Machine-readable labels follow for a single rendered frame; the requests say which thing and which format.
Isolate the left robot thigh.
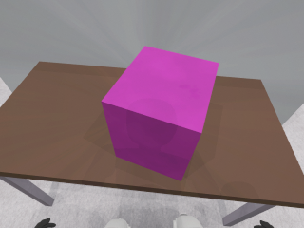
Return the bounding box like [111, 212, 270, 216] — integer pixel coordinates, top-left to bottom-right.
[105, 218, 131, 228]

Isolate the robot thigh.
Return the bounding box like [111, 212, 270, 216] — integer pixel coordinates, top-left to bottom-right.
[173, 215, 203, 228]
[105, 218, 131, 228]

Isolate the table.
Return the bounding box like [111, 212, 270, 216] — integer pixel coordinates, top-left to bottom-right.
[0, 61, 304, 227]

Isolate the right robot thigh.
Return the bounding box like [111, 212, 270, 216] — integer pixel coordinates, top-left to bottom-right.
[173, 215, 203, 228]

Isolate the carton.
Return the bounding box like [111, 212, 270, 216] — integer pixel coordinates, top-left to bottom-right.
[101, 46, 219, 181]

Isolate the left robot hand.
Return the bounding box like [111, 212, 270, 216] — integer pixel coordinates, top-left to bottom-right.
[34, 218, 56, 228]

